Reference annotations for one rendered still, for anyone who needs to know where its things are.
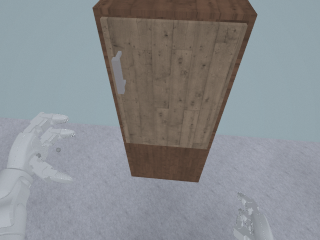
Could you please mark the robot right hand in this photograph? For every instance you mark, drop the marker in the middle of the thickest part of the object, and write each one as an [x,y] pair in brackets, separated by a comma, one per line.
[257,226]

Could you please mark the handle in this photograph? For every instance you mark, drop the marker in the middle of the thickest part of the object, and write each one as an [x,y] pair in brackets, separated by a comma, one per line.
[118,75]

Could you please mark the robot left hand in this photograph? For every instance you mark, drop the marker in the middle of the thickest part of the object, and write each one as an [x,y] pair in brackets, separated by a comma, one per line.
[27,145]

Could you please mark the left robot forearm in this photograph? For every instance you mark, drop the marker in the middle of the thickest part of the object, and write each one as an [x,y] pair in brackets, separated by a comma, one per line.
[15,186]

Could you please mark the cupboard door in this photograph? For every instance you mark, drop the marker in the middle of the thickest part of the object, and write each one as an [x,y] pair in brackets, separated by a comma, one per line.
[177,73]

